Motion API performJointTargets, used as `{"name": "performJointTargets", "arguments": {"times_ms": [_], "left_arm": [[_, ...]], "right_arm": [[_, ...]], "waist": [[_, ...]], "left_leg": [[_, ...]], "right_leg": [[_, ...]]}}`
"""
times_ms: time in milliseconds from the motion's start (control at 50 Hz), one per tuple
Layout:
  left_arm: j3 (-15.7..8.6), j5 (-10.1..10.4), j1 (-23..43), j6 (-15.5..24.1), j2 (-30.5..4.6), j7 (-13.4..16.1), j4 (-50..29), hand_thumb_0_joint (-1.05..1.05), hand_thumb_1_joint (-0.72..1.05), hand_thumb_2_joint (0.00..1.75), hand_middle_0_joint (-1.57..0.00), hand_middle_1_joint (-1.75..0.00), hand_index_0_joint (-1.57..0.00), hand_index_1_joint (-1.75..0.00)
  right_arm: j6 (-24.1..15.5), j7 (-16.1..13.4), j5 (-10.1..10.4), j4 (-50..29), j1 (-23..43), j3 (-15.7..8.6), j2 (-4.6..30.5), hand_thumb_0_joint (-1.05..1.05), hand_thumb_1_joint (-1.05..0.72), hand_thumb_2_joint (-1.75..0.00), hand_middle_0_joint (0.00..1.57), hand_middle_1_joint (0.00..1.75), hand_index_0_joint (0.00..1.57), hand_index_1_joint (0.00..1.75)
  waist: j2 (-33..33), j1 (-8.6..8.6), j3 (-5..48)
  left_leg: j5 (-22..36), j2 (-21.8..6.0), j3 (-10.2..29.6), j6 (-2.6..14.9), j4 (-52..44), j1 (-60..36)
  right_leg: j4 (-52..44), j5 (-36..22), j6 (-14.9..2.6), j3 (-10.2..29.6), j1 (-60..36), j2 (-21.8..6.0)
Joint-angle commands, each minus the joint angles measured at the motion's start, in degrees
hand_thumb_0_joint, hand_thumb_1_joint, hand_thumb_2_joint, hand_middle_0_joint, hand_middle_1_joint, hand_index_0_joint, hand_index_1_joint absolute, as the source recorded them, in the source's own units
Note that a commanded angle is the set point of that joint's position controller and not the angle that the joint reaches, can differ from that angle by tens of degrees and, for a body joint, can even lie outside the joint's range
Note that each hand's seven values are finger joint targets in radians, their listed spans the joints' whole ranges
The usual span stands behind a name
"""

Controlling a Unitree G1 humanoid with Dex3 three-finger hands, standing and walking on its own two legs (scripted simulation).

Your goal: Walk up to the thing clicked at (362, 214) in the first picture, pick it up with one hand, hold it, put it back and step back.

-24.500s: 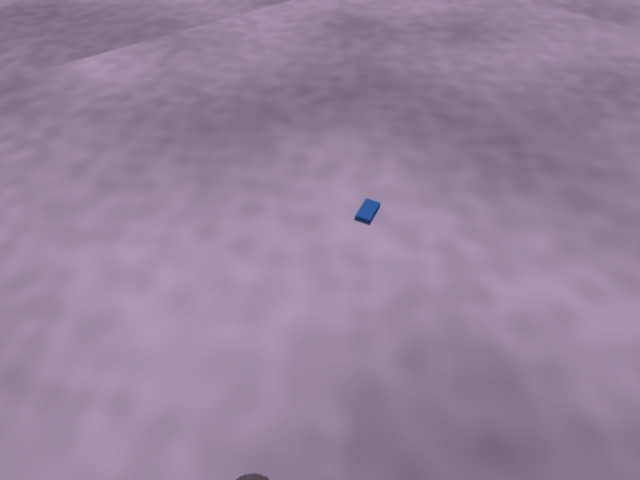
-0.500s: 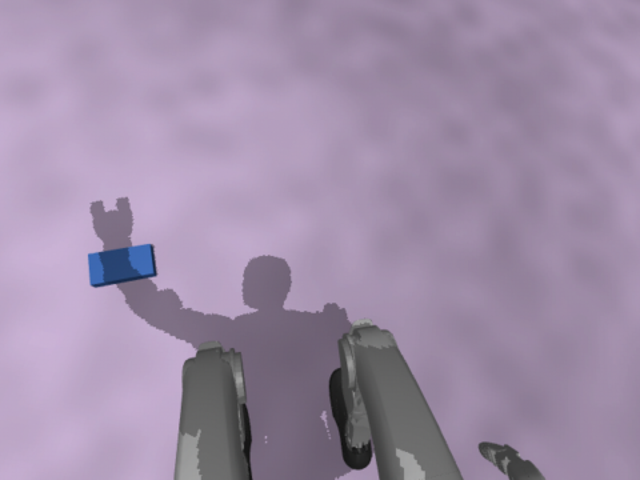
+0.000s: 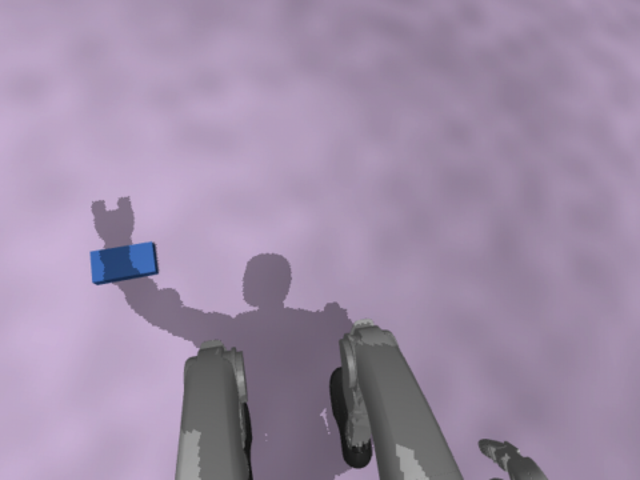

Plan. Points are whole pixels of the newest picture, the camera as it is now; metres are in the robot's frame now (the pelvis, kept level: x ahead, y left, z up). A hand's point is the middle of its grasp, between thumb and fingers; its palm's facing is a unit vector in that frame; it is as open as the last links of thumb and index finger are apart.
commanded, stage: go down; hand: left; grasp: from above
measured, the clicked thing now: (124, 263) +0.51 +0.34 -0.51
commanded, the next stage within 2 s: approach in 0.04 s
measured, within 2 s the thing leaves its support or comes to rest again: neither
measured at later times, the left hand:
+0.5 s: hand (8, 241) +0.44 +0.37 -0.13, palm faces -0.52 -0.08 -0.85, open 13.5 cm
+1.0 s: hand (105, 253) +0.49 +0.33 -0.36, palm faces -0.46 -0.07 -0.88, open 13.8 cm
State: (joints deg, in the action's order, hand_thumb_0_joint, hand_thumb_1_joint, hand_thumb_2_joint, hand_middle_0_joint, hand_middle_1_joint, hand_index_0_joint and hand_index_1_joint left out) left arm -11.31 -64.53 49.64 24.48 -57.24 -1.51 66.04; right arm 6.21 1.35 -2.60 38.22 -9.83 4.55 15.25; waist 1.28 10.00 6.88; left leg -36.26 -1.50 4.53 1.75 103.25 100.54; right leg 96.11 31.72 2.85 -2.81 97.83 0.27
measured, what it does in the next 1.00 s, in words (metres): lowers itself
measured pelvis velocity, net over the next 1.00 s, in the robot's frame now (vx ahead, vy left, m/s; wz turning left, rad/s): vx -0.01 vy -0.01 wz -0.07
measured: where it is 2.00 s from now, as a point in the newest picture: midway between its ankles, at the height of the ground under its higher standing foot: (296, 450)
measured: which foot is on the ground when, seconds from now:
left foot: down 0.00-1.00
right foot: down 0.00-1.00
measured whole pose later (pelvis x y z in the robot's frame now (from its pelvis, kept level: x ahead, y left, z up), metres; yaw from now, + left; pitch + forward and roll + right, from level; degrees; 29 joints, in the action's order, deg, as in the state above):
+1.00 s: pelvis -0.01 -0.01 -0.19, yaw -4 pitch +35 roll -11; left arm -8.3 -77.8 67.0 18.3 -60.5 21.3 93.1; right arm -0.2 7.1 -8.3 41.3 -5.8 9.4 14.5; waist -2.4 18.3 -2.8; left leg -39.4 0.3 7.3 2.1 138.6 134.7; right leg 130.2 35.3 4.1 -3.8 130.5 0.3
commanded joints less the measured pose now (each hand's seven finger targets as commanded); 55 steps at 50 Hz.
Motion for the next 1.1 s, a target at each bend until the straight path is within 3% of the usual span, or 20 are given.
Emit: {"name": "performJointTargets", "arguments": {"times_ms": [0,80,120,180,260,300,400,440,480,520,540,620,700,780,880,960,1060,1080], "left_arm": [[-5.84,1.71,18.43,-0.54,-23.76,1.90,-11.38,0.00,-0.41,0.83,-0.21,-0.96,-0.22,-0.95],[-4.80,2.67,16.74,-1.44,-21.72,0.85,-10.68,0.00,-0.39,0.81,-0.21,-0.97,-0.23,-0.95],[-4.73,2.92,16.59,-1.49,-21.82,0.25,-10.69,0.00,-0.49,0.90,-0.18,-0.98,-0.16,-1.00],[-2.61,3.10,13.70,-1.43,-18.18,-0.05,-8.17,0.00,-0.44,0.89,-0.18,-0.96,-0.18,-0.96],[-0.76,2.95,11.12,0.20,-15.37,0.56,-4.14,0.00,-0.43,0.88,-0.16,-0.99,-0.18,-0.98],[0.35,2.24,11.37,1.47,-13.93,1.59,-2.00,0.00,-0.43,0.87,-0.16,-0.99,-0.18,-0.97],[1.19,-1.32,14.40,5.19,-13.61,6.71,3.94,0.00,-0.42,0.87,-0.12,-1.04,-0.16,-1.00],[-1.26,-3.59,15.51,6.34,-16.53,9.64,5.93,0.00,-0.43,0.87,-0.12,-1.03,-0.16,-1.00],[-1.94,-6.28,18.84,7.30,-18.00,12.87,6.43,0.00,-0.41,0.86,-0.14,-1.01,-0.18,-0.98],[-3.39,-9.14,23.39,7.88,-20.45,16.52,3.68,0.00,-0.41,0.87,-0.16,-0.99,-0.18,-0.96],[-4.37,-10.12,24.46,7.60,-21.81,18.35,3.87,0.00,-0.43,0.88,-0.16,-0.98,-0.18,-0.97],[-3.70,-12.22,27.32,5.28,-20.06,24.06,7.33,0.00,-0.47,0.92,-0.19,-0.93,-0.17,-0.94],[-2.83,-13.69,33.53,1.01,-20.90,26.93,9.59,0.00,-0.50,0.95,-0.19,-0.91,-0.16,-0.94],[-0.81,-13.24,35.57,-3.00,-19.56,27.27,13.19,0.00,-0.49,0.94,-0.18,-0.92,-0.16,-0.93],[1.74,-12.51,34.71,-5.84,-18.51,25.19,18.39,0.00,-0.51,0.91,-0.14,-0.96,-0.15,-0.95],[1.67,-11.97,31.31,-6.20,-20.54,23.80,20.32,0.00,-0.52,0.91,-0.11,-0.99,-0.13,-0.97],[-1.40,-12.53,27.55,-4.55,-25.67,25.08,20.43,0.00,-0.49,0.91,-0.14,-0.93,-0.15,-0.93],[-0.80,-12.12,27.10,-4.24,-24.70,25.72,21.23,0.00,-0.48,0.92,-0.16,-0.90,-0.15,-0.91]], "right_arm": [[-0.37,-1.10,-0.06,-1.36,-10.22,-4.73,13.04,0.00,-0.92,-0.91,0.20,0.30,0.20,0.30],[-0.19,-1.08,0.08,-1.21,-10.50,-4.69,12.65,0.00,-0.92,-0.91,0.20,0.30,0.20,0.30],[-0.22,-1.19,0.20,-1.29,-10.25,-4.80,12.67,0.00,-0.92,-0.91,0.20,0.30,0.20,0.30],[-0.50,-1.28,0.39,-1.30,-9.80,-4.46,12.03,0.00,-0.91,-0.90,0.20,0.30,0.20,0.30],[-1.13,-1.35,0.47,-1.45,-8.82,-3.96,11.52,0.00,-0.91,-0.90,0.20,0.30,0.20,0.30],[-1.52,-1.14,0.29,-1.35,-8.25,-3.55,11.58,0.00,-0.91,-0.90,0.20,0.30,0.20,0.30],[-2.16,0.12,-1.02,-1.11,-7.64,-3.08,12.16,0.00,-0.90,-0.90,0.20,0.30,0.20,0.30],[-1.98,0.91,-1.77,-0.73,-7.08,-3.10,12.75,0.00,-0.90,-0.90,0.20,0.30,0.20,0.30],[-1.60,1.88,-2.90,-0.49,-6.68,-3.02,13.08,0.00,-0.90,-0.90,0.20,0.30,0.20,0.30],[-1.21,2.76,-3.91,0.20,-6.63,-3.32,13.70,0.00,-0.90,-0.90,0.20,0.30,0.20,0.30],[-1.08,3.19,-4.26,0.72,-6.39,-3.39,14.15,0.00,-0.90,-0.90,0.20,0.30,0.20,0.30],[-1.91,4.18,-5.39,2.88,-7.10,-3.97,14.86,0.00,-0.90,-0.90,0.20,0.30,0.20,0.30],[-2.99,4.23,-5.44,4.06,-7.65,-4.63,15.89,0.00,-0.91,-0.90,0.20,0.30,0.20,0.30],[-4.37,4.19,-5.45,4.65,-8.22,-3.17,16.00,0.00,-0.91,-0.90,0.20,0.30,0.20,0.30],[-6.03,4.44,-5.67,4.10,-9.15,-1.49,16.68,0.00,-0.90,-0.89,0.20,0.30,0.20,0.30],[-6.90,4.89,-5.98,2.58,-9.74,0.01,17.98,0.00,-0.90,-0.89,0.20,0.30,0.20,0.30],[-6.96,5.57,-6.74,0.68,-9.56,2.19,19.09,0.00,-0.90,-0.89,0.20,0.30,0.20,0.30],[-6.80,5.68,-6.98,1.87,-9.94,2.75,18.96,0.00,-0.90,-0.89,0.20,0.30,0.20,0.30]], "waist": [[18.03,-1.61,38.95],[16.92,-1.29,37.17],[16.50,-1.36,35.75],[14.40,-0.33,31.18],[10.09,0.53,25.80],[10.10,1.07,24.81],[10.18,2.01,25.62],[10.44,1.01,27.50],[13.42,0.93,30.76],[16.95,0.46,36.54],[18.35,0.19,38.16],[19.51,2.76,38.84],[23.19,4.37,38.93],[22.63,6.36,37.88],[18.51,8.94,33.42],[17.10,9.65,31.60],[20.15,9.74,31.49],[21.51,9.67,30.77]], "left_leg": [[14.54,-0.44,2.93,-0.88,-17.40,-36.13],[15.97,-0.58,3.19,-0.83,-17.91,-36.29],[14.00,-0.60,2.86,-0.59,-18.32,-35.32],[10.10,-0.46,2.23,-0.32,-18.18,-30.63],[6.29,0.06,1.30,0.16,-15.75,-23.55],[7.44,0.17,1.34,0.12,-13.49,-21.41],[10.82,0.82,0.55,0.64,-6.55,-16.24],[11.28,1.04,0.47,0.83,-3.82,-14.51],[12.04,1.10,0.29,0.66,-0.94,-15.04],[14.36,1.12,0.09,0.02,1.75,-17.91],[15.40,1.14,0.33,-0.39,2.90,-18.85],[14.71,1.36,0.02,-0.62,7.04,-16.92],[8.95,1.03,0.92,-1.16,8.82,-15.35],[5.37,1.52,-0.09,-0.45,13.81,-9.21],[3.40,1.63,0.62,-0.01,18.20,-1.31],[8.28,1.49,0.98,-0.02,21.05,0.73],[15.99,1.00,1.36,-0.70,23.54,-0.77],[16.17,0.87,1.65,-0.88,23.55,-1.87]], "right_leg": [[-9.22,-8.13,-4.89,-1.81,-14.07,1.68],[-10.29,-8.64,-4.90,-1.86,-14.78,1.73],[-10.98,-7.63,-4.88,-1.68,-14.95,1.80],[-11.48,-5.92,-4.88,-1.81,-14.61,1.88],[-10.45,-3.72,-4.92,-1.67,-12.91,1.87],[-8.13,-4.24,-5.14,-1.67,-9.90,1.87],[-2.43,-6.63,-5.45,-1.29,-4.28,2.04],[0.57,-6.73,-5.52,-1.20,-2.07,1.94],[3.75,-6.83,-5.48,-1.24,0.58,1.91],[6.77,-7.88,-5.15,-1.58,2.18,1.81],[8.37,-8.34,-4.89,-1.86,3.12,1.48],[12.60,-8.20,-4.32,-3.40,7.34,1.42],[16.58,-4.42,-4.25,-4.57,14.17,0.49],[18.72,-2.75,-4.14,-5.09,15.00,0.56],[21.43,-1.88,-4.13,-6.05,15.69,0.82],[23.21,-6.01,-3.96,-6.75,12.87,1.09],[26.20,-11.36,-3.92,-7.89,9.39,1.94],[26.37,-10.82,-3.99,-8.13,10.26,2.20]]}}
